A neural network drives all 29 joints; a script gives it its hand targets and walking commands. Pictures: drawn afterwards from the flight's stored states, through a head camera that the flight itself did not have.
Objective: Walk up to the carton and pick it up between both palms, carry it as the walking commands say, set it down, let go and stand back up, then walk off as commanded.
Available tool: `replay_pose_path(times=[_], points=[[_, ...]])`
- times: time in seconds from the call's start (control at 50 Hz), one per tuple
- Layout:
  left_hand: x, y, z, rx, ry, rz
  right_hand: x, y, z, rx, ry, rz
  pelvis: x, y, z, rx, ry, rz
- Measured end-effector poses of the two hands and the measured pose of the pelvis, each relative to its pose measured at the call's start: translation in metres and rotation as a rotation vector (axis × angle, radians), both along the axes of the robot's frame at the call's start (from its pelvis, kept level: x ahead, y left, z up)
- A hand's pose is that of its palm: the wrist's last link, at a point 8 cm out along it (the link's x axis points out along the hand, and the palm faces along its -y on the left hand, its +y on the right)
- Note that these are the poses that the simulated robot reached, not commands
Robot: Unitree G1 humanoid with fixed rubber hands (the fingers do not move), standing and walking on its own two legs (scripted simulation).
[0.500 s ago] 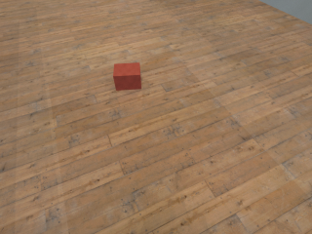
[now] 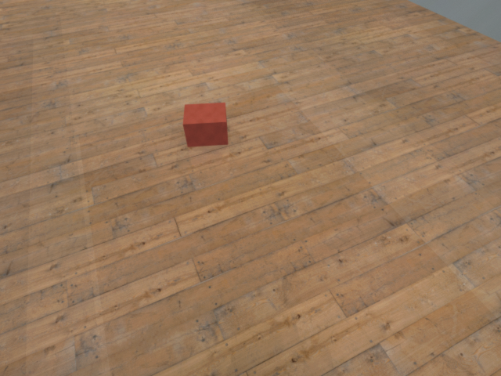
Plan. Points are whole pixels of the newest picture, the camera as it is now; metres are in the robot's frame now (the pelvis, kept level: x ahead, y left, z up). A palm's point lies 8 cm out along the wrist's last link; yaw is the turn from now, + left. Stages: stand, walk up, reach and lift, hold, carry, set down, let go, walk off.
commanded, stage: walk up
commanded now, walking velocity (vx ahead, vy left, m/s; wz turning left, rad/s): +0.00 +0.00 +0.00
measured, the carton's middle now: (206, 124) +1.55 +0.29 -0.69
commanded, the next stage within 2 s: none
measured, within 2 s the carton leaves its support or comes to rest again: neither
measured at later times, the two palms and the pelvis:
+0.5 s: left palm out of the picture -0.02 +0.30 -0.17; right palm out of the picture +0.09 -0.16 -0.14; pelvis +0.04 +0.08 -0.02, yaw +9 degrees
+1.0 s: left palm (121, 235) +0.43 +0.32 -0.14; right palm (321, 371) +0.15 -0.10 -0.14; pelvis +0.29 +0.10 -0.03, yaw +13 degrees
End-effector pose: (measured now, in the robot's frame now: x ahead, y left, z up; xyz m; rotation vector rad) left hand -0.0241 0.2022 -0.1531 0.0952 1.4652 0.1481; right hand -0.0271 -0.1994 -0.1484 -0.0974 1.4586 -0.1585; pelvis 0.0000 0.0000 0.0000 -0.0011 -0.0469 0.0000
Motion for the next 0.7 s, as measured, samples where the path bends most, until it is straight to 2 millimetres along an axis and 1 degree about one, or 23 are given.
replay_pose_path(times=[0.18, 0.22, 0.24, 0.28, 0.36, 0.42, 0.46, 0.48, 0.5, 0.54, 0.58, 0.64, 0.7], points=[[-0.006, 0.0, 0.0, -0.003, 0.006, 0.007, -0.005, 0.002, 0.0, 0.003, 0.008, 0.001, -0.002, 0.001, 0.0, 0.0, 0.004, 0.001], [-0.006, 0.004, 0.0, 0.002, -0.026, 0.049, -0.004, 0.0, -0.001, 0.007, 0.02, 0.016, 0.0, 0.003, -0.002, -0.009, 0.02, 0.025], [-0.007, 0.009, 0.001, 0.008, -0.043, 0.077, -0.001, -0.001, 0.0, 0.009, 0.027, 0.034, 0.001, 0.006, -0.002, -0.011, 0.029, 0.041], [-0.013, 0.019, 0.003, 0.026, -0.064, 0.121, 0.017, -0.002, 0.003, 0.009, 0.012, 0.078, 0.003, 0.012, -0.001, -0.015, 0.042, 0.061], [-0.025, 0.043, 0.007, 0.044, -0.048, 0.156, 0.075, 0.004, 0.016, -0.013, -0.125, 0.141, 0.015, 0.032, 0.003, -0.012, 0.058, 0.101], [-0.025, 0.066, -0.002, 0.037, -0.024, 0.162, 0.111, 0.016, 0.02, -0.048, -0.212, 0.176, 0.029, 0.052, -0.004, -0.012, 0.06, 0.135], [-0.017, 0.084, -0.014, 0.028, -0.02, 0.148, 0.123, 0.026, 0.011, -0.076, -0.24, 0.195, 0.036, 0.068, -0.017, -0.021, 0.063, 0.146], [-0.008, 0.093, -0.018, 0.026, -0.027, 0.133, 0.123, 0.032, 0.008, -0.08, -0.236, 0.193, 0.039, 0.073, -0.02, -0.018, 0.062, 0.148], [0.005, 0.101, -0.019, 0.024, -0.048, 0.123, 0.119, 0.038, 0.006, -0.079, -0.219, 0.187, 0.044, 0.077, -0.021, -0.016, 0.063, 0.154], [0.04, 0.115, -0.015, 0.025, -0.126, 0.11, 0.108, 0.051, 0.005, -0.063, -0.158, 0.169, 0.054, 0.085, -0.018, -0.015, 0.059, 0.168], [0.08, 0.125, -0.006, 0.028, -0.213, 0.097, 0.098, 0.064, 0.008, -0.043, -0.098, 0.151, 0.066, 0.092, -0.012, -0.012, 0.053, 0.178], [0.138, 0.134, 0.009, 0.024, -0.312, 0.081, 0.091, 0.083, 0.014, -0.013, -0.045, 0.123, 0.087, 0.101, -0.003, -0.013, 0.048, 0.186], [0.19, 0.138, 0.021, 0.014, -0.377, 0.062, 0.091, 0.099, 0.019, 0.006, -0.011, 0.088, 0.111, 0.107, 0.002, -0.018, 0.041, 0.194]])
